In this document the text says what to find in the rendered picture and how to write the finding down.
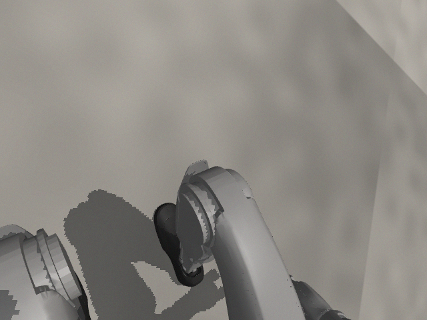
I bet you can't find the left robot foot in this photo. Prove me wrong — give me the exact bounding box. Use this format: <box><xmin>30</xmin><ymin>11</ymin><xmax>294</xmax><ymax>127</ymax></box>
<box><xmin>75</xmin><ymin>273</ymin><xmax>91</xmax><ymax>320</ymax></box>

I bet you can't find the right robot hand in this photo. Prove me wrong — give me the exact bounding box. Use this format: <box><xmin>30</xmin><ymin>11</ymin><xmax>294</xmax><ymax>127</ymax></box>
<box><xmin>290</xmin><ymin>275</ymin><xmax>333</xmax><ymax>320</ymax></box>

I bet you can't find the right robot foot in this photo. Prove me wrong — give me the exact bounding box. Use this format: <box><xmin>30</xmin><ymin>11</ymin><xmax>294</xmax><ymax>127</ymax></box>
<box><xmin>154</xmin><ymin>203</ymin><xmax>204</xmax><ymax>287</ymax></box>

